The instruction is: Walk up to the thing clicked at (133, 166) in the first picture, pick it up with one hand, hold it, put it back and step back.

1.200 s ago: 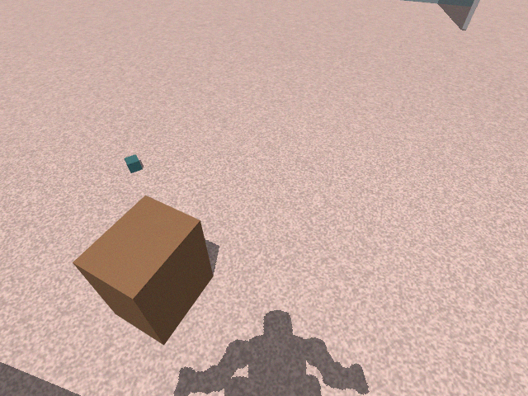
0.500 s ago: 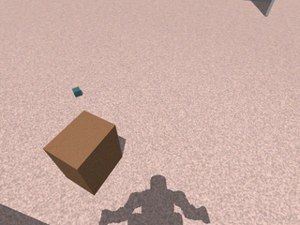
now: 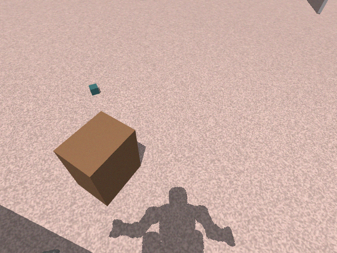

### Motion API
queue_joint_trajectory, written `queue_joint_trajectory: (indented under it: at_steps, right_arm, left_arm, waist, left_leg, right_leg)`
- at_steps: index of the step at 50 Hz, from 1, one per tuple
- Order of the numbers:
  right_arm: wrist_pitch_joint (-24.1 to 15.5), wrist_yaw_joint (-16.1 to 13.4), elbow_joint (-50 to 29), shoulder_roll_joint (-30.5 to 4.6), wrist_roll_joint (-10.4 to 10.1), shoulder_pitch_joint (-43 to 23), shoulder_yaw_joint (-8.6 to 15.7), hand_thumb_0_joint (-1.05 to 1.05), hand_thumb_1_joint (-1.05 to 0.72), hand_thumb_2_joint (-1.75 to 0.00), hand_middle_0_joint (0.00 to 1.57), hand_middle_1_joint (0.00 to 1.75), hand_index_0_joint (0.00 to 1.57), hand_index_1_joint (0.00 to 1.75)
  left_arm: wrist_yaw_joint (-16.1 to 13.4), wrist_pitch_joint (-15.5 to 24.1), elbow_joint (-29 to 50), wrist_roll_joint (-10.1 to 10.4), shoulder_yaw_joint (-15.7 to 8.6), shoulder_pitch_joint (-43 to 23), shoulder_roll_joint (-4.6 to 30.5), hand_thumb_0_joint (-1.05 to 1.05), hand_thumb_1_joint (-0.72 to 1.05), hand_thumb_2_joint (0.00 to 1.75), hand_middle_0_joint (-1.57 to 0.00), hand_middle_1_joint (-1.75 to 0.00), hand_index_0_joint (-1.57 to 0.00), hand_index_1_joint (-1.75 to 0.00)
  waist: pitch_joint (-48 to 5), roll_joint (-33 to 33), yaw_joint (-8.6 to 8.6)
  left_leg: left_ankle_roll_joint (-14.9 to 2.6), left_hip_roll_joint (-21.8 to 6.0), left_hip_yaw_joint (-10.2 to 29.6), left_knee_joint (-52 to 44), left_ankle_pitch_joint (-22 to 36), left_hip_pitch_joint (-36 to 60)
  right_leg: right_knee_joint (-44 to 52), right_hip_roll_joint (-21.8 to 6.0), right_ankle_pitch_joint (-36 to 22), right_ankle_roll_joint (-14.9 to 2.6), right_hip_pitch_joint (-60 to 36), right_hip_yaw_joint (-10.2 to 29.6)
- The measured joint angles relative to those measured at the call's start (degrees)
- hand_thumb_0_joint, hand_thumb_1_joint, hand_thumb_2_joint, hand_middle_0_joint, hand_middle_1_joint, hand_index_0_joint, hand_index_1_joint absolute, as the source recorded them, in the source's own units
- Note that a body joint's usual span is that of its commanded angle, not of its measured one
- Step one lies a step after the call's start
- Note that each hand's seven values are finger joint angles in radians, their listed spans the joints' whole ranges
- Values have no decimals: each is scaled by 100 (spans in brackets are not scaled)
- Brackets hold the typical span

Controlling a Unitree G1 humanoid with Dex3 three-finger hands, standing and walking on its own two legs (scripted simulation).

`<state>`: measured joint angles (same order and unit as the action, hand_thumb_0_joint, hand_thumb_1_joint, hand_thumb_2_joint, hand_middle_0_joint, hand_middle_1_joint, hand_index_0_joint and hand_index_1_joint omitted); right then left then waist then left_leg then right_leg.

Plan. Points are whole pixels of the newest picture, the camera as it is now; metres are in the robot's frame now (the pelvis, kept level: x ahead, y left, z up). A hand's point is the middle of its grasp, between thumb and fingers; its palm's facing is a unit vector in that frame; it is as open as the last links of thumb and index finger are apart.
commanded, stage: walk up
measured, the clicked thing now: (94, 89) +1.52 +0.56 -0.75
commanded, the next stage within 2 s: none
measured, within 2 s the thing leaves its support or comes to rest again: neither
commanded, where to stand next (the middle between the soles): +0.05 -0.01 m, yaw +85 degrees
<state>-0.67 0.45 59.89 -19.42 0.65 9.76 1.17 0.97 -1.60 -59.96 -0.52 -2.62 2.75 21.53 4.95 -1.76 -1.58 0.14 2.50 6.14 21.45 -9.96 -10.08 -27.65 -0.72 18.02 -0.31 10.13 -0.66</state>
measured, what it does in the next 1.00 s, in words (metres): steps on the spot, turning left: left foot, then right foot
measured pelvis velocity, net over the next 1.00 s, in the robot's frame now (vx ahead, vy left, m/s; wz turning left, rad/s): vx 0.03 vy -0.07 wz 0.93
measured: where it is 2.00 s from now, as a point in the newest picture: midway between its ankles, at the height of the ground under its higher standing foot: outside the picture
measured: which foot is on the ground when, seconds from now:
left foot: down 0.00-0.16, up 0.18-0.52, down 0.54-0.96, up 0.98-1.00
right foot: down 0.00-0.58, up 0.60-0.92, down 0.94-1.00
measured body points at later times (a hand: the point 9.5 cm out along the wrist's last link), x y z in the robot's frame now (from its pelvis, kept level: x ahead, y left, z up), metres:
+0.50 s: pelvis +0.00 -0.06 -0.01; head +0.02 -0.03 +0.43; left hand -0.06 +0.26 -0.13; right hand +0.24 -0.30 -0.11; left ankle -0.03 +0.07 -0.73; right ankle -0.01 -0.15 -0.74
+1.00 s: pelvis +0.03 -0.07 -0.03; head +0.09 -0.05 +0.42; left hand -0.17 +0.21 -0.10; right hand +0.36 -0.15 -0.14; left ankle -0.03 +0.04 -0.73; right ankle +0.15 -0.11 -0.75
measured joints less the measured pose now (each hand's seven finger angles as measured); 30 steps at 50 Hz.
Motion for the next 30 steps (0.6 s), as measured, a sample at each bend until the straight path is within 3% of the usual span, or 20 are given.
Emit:
queue_joint_trajectory:
  at_steps: [2,4,7,8,9,12,14,16,20,24,27,28,29,30]
  right_arm:
    - [42,-15,-127,8,45,196,80,0,-91,-90,20,30,21,30]
    - [116,-66,-208,-61,80,321,160,0,-90,-90,20,31,21,30]
    - [191,-110,-376,-234,100,414,258,0,-90,-90,21,31,21,30]
    - [225,-106,-440,-301,98,411,271,0,-90,-90,21,31,21,30]
    - [265,-112,-487,-367,95,355,285,1,-90,-90,20,31,21,30]
    - [317,-100,-730,-382,143,425,318,1,-91,-90,20,30,21,30]
    - [339,11,-862,-375,160,470,317,1,-91,-90,20,30,21,30]
    - [332,124,-1009,-420,168,485,311,1,-91,-90,20,30,21,30]
    - [361,256,-1233,-489,148,483,313,0,-91,-90,20,30,20,30]
    - [397,313,-1375,-461,141,399,314,0,-91,-90,20,30,20,30]
    - [353,304,-1527,-414,133,359,324,0,-91,-90,20,30,20,30]
    - [322,281,-1570,-347,148,308,331,0,-91,-90,20,30,20,30]
    - [292,258,-1651,-299,175,260,324,0,-91,-90,20,30,20,30]
    - [253,228,-1767,-297,199,248,316,0,-91,-90,20,30,21,30]
  left_arm:
    - [7,-44,329,4,-101,-218,62,1,91,90,-20,-30,-21,-30]
    - [43,-22,645,15,-142,-314,74,1,91,90,-20,-30,-21,-30]
    - [82,17,964,2,-174,-269,104,1,91,90,-20,-30,-21,-30]
    - [71,44,1036,-23,-201,-205,113,1,91,90,-20,-30,-21,-30]
    - [41,51,1065,-64,-227,-139,84,0,91,90,-20,-30,-21,-30]
    - [47,-80,1048,-165,-209,20,42,0,91,90,-20,-30,-21,-30]
    - [48,-89,1065,-192,-213,165,30,1,91,90,-20,-30,-21,-30]
    - [41,-58,1091,-192,-203,305,9,1,91,90,-20,-30,-21,-30]
    - [83,19,1255,-189,-170,494,-30,1,91,90,-20,-30,-21,-30]
    - [154,47,1498,-192,-135,674,10,1,91,90,-20,-30,-21,-30]
    - [181,2,1588,-182,-139,819,116,1,90,90,-20,-30,-21,-30]
    - [177,-14,1590,-162,-158,858,194,1,90,90,-20,-30,-21,-30]
    - [161,-37,1577,-134,-190,906,241,1,91,90,-20,-30,-21,-30]
    - [150,-76,1551,-110,-210,945,228,1,91,90,-20,-30,-21,-30]
  waist:
    - [145,-21,-43]
    - [249,45,-2]
    - [334,128,111]
    - [346,155,176]
    - [408,262,182]
    - [379,286,94]
    - [299,145,171]
    - [233,92,206]
    - [234,96,232]
    - [283,25,370]
    - [256,-122,440]
    - [305,-316,472]
    - [365,-491,517]
    - [395,-503,502]
  left_leg:
    - [44,78,372,-67,164,-165]
    - [113,100,647,-145,306,-309]
    - [254,187,886,125,260,-592]
    - [241,218,916,408,119,-737]
    - [151,179,900,832,-256,-896]
    - [89,131,227,2279,-1176,-1492]
    - [93,61,-200,3023,-1207,-1700]
    - [67,-80,-364,3325,-955,-1753]
    - [25,-394,-518,2896,-677,-1510]
    - [-34,-498,-720,2108,-691,-1143]
    - [-144,-404,-936,1544,-746,-817]
    - [-173,-245,-983,1480,-681,-767]
    - [-204,-97,-1047,1473,-678,-727]
    - [-236,-43,-1006,1535,-707,-749]
  right_leg:
    - [-748,200,616,-20,336,230]
    - [-1186,298,784,-83,597,358]
    - [-561,202,418,-205,460,493]
    - [-226,173,-70,-160,359,491]
    - [-234,230,-204,-136,326,384]
    - [-219,104,-76,-204,130,-74]
    - [-107,-47,-64,-239,-14,-220]
    - [-5,-119,-69,-235,-130,-403]
    - [-7,-151,60,-239,-332,-919]
    - [-294,-220,331,-196,-351,-1385]
    - [-768,-401,669,-121,-202,-1669]
    - [-1048,-603,828,-80,-119,-1666]
    - [-1457,-790,877,-50,41,-1515]
    - [-1969,-748,1053,39,274,-1222]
